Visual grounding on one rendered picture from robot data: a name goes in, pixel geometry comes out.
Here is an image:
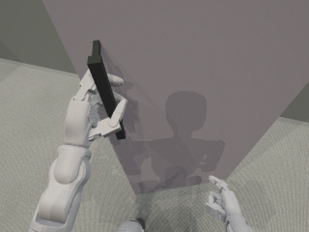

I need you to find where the robot right forearm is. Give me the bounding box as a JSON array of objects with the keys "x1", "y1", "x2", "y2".
[{"x1": 225, "y1": 214, "x2": 254, "y2": 232}]

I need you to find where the handle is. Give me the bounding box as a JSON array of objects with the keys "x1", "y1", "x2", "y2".
[{"x1": 87, "y1": 40, "x2": 126, "y2": 140}]

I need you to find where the robot left hand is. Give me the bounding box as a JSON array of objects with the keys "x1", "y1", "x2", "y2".
[{"x1": 63, "y1": 69, "x2": 128, "y2": 149}]

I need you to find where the robot right hand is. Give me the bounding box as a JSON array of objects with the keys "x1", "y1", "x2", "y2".
[{"x1": 206, "y1": 175, "x2": 242, "y2": 224}]

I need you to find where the robot left forearm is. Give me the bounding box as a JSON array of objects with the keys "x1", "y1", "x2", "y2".
[{"x1": 28, "y1": 144, "x2": 92, "y2": 232}]

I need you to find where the fridge door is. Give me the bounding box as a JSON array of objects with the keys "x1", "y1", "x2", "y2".
[{"x1": 42, "y1": 0, "x2": 309, "y2": 195}]

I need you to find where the left robot thigh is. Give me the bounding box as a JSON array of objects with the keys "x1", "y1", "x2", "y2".
[{"x1": 115, "y1": 220, "x2": 145, "y2": 232}]

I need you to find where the left robot foot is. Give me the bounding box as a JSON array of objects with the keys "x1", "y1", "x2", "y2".
[{"x1": 136, "y1": 217, "x2": 145, "y2": 231}]

